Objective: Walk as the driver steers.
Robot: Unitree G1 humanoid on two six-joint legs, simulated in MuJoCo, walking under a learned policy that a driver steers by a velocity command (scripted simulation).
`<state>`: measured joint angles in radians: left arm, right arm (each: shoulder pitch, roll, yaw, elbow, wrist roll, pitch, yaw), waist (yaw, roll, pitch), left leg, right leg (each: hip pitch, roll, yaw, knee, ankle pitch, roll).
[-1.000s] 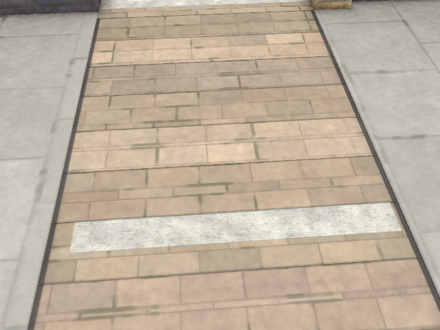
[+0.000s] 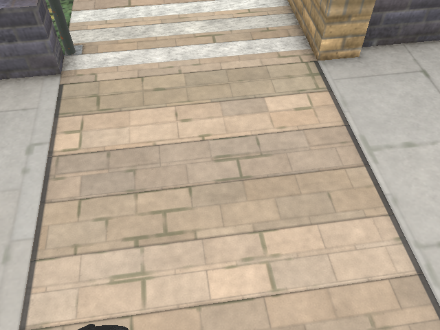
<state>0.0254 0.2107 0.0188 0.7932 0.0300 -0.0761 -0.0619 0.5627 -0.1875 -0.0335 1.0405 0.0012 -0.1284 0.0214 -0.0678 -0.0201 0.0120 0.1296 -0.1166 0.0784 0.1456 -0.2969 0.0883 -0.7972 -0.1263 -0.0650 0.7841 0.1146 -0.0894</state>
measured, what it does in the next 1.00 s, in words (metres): walks ahead: right foot, then left foot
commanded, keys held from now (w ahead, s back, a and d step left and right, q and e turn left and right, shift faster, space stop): w+shift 0.70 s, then shift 0.30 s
